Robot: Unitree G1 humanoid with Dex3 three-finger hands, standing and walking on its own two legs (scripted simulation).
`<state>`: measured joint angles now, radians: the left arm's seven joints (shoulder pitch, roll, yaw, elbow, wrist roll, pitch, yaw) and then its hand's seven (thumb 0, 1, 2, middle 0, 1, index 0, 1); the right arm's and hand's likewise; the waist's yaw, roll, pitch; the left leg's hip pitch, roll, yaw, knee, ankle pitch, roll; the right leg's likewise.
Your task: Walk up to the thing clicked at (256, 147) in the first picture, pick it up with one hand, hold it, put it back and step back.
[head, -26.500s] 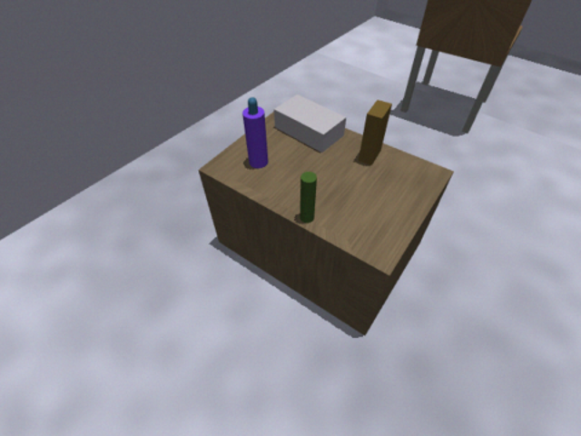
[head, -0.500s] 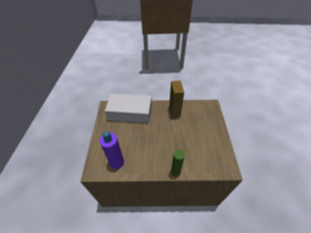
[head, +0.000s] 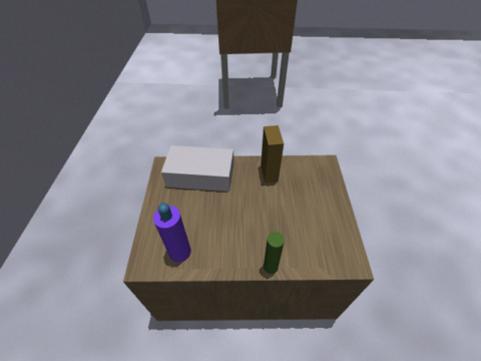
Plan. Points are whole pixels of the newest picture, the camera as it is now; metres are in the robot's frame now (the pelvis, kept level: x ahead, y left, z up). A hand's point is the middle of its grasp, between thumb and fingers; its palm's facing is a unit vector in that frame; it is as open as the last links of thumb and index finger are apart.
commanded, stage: stand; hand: left
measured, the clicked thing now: (172, 231) +0.46 +0.21 -0.23
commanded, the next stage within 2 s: step back in 0.26 s
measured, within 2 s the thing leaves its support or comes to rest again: neither
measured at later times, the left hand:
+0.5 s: hand out of the picture +0.04 +0.26 -0.17, palm faces +0.00 -0.91 -0.40, open 7.4 cm
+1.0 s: hand out of the picture -0.04 +0.29 -0.17, palm faces +0.08 -0.93 -0.36, open 7.4 cm
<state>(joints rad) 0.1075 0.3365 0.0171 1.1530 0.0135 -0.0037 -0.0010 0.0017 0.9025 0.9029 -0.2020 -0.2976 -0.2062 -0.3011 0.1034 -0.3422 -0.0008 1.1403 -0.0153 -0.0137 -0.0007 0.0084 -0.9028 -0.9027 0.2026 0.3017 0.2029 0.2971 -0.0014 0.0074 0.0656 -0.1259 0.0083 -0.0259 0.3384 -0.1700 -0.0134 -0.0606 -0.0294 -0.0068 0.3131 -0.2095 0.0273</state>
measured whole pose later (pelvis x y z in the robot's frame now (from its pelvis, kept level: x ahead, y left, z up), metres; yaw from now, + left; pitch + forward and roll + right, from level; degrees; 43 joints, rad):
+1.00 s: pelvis -0.15 +0.01 -0.02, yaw +5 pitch -1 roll -2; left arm 0.07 0.39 0.08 0.88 0.00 0.07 0.02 0.00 0.90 0.90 -0.20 -0.30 -0.21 -0.30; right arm 0.15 -0.35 -0.04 0.93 -0.05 0.05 0.02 0.01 -0.90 -0.90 0.20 0.30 0.21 0.30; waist -0.02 -0.02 0.18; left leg -0.26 0.00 -0.05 0.62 -0.33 0.03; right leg -0.50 0.08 0.11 1.08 -0.51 -0.01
